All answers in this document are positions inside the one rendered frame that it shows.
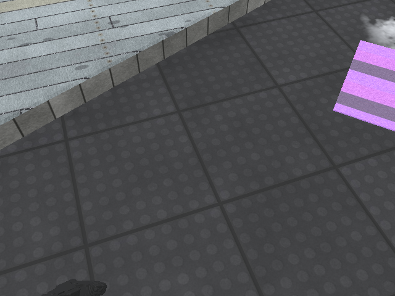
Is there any left robot hand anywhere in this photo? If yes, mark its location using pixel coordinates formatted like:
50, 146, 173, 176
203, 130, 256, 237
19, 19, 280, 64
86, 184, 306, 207
42, 279, 107, 296

